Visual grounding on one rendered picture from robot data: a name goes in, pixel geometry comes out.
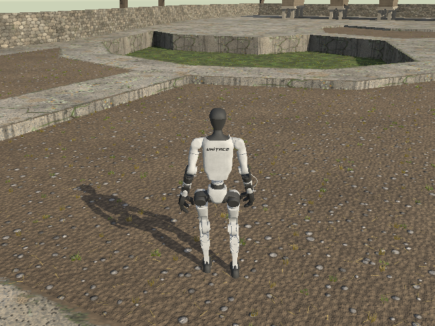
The left robot upper arm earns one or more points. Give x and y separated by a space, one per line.
196 144

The robot left shin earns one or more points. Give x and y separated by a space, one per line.
205 243

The right robot hand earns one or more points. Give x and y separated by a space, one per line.
249 197

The right robot forearm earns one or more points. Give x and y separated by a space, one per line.
248 182

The left robot forearm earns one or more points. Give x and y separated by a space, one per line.
185 190

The left robot hand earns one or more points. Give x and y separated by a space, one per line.
183 203

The right robot upper arm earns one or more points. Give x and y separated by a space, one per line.
241 154

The robot torso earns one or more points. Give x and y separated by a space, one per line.
217 164

